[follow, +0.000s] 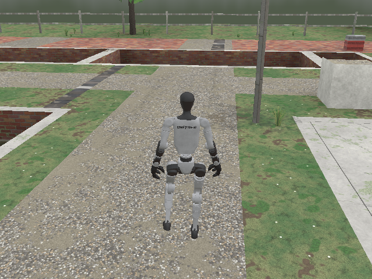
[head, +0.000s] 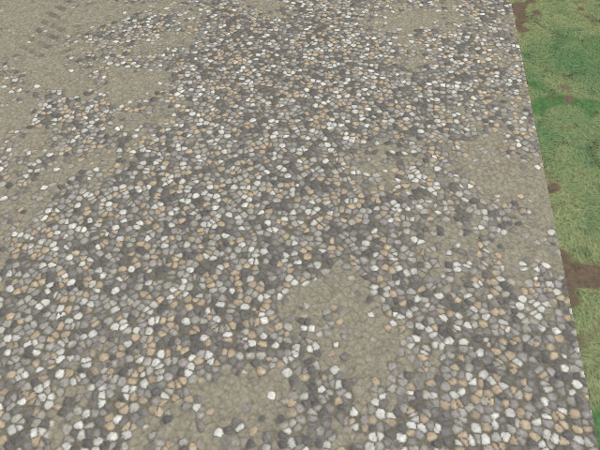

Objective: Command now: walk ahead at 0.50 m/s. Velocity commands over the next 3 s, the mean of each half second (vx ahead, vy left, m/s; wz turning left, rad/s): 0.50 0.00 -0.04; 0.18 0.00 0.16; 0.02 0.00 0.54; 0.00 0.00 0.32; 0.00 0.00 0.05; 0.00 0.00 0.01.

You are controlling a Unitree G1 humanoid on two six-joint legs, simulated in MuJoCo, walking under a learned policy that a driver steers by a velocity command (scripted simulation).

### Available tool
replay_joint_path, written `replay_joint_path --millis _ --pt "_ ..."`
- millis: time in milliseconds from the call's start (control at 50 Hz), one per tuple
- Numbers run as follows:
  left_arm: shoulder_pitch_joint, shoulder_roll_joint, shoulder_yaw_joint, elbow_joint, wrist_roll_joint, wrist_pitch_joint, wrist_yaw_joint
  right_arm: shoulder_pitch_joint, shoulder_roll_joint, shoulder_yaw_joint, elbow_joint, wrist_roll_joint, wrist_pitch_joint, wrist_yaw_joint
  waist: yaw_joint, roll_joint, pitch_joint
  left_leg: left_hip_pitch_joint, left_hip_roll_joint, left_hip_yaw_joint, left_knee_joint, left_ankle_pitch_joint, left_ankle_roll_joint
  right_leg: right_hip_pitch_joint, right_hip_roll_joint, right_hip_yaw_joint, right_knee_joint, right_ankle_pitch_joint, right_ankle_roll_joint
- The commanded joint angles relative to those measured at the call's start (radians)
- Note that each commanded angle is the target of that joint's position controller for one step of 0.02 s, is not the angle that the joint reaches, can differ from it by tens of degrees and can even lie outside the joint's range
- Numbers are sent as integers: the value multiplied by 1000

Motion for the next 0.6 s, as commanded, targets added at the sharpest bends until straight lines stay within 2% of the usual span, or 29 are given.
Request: replay_joint_path --millis 20,60,140,240,280,300,320,340,360,380,400,420,440,460,480,520,540,580,600 --pt "-6 145 26 -43 0 -17 18 19 -53 -17 -45 -11 9 -6 -33 -83 -11 -110 55 -34 -103 123 -24 56 -290 246 -222 156 -167" --pt "25 148 26 -33 -3 -10 29 -44 -49 -17 -65 -16 7 -2 -18 -82 2 -147 49 -28 -212 231 -36 83 -277 210 -229 174 -151" --pt "83 152 24 -12 -13 -3 37 -173 -26 -6 -99 -10 -1 12 23 -92 32 -109 8 14 -428 383 -36 108 -244 138 -237 162 -118" --pt "161 164 31 32 -20 17 40 -298 -29 7 -149 1 -12 39 58 -95 72 -137 -20 25 -557 323 -15 259 -302 137 -178 185 -115" --pt "155 176 38 38 -23 26 45 -295 -46 4 -161 4 -19 50 37 -110 64 -104 -32 28 -587 253 9 308 -329 144 -132 259 -101" --pt "140 184 41 35 -24 30 46 -262 -63 -2 -155 4 -21 52 13 -122 43 -42 -49 40 -598 219 23 318 -333 140 -96 347 -90" --pt "115 193 43 30 -25 34 47 -193 -87 -14 -139 2 -24 52 -30 -135 -2 73 -82 68 -609 199 40 314 -320 124 -20 510 -76" --pt "94 180 38 24 -25 39 47 -47 -124 -36 -92 -2 -23 47 -103 -124 -87 273 -115 95 -626 216 66 275 -273 86 145 630 -52" --pt "92 149 23 5 -14 39 47 142 -188 -59 -44 -13 -22 38 -169 -63 -224 581 -9 -22 -587 241 119 96 -218 46 410 481 -18" --pt "211 22 -14 -7 -8 19 35 251 -286 -82 -22 -26 -18 33 -129 184 -368 973 256 -484 -653 105 279 -329 -38 28 817 -54 56" --pt "187 63 -8 11 -28 -6 29 257 -201 -54 -23 -21 -16 35 -149 189 -426 990 302 -696 -790 -1 293 -457 -15 194 967 -435 42" --pt "96 146 16 -14 -59 -17 27 167 -149 -38 -36 -15 -20 33 -139 130 -262 856 271 -535 -803 -28 231 -544 -72 210 1022 -387 22" --pt "38 152 18 -29 -63 -17 33 78 -112 -25 -57 -16 -22 31 -107 65 -168 697 235 -389 -829 7 189 -530 -134 180 983 -288 13" --pt "12 142 25 -30 -51 -7 41 13 -74 -13 -61 -22 -26 34 -75 30 -94 554 194 -285 -874 46 162 -486 -169 168 914 -214 16" --pt "32 128 33 -20 -44 12 49 -30 -48 -4 -62 -34 -33 37 -38 52 -50 451 157 -189 -905 157 136 -414 -193 175 863 -166 20" --pt "95 76 31 1 -39 42 54 -37 -48 -5 -47 -48 -39 37 1 61 -38 355 134 -59 -910 462 136 -319 -185 169 837 -145 37" --pt "99 71 33 -5 -36 51 57 -35 -63 -8 -41 -52 -41 31 16 57 -31 339 131 -3 -904 600 142 -324 -174 165 822 -124 48" --pt "54 65 33 -29 -16 55 60 -9 -79 -7 -16 -51 -39 19 22 35 -27 329 117 41 -902 737 160 -338 -165 158 710 -53 65" --pt "30 56 29 -41 -4 53 57 -13 -77 -3 -11 -45 -32 13 28 33 -32 334 100 61 -897 770 158 -330 -172 134 619 2 70"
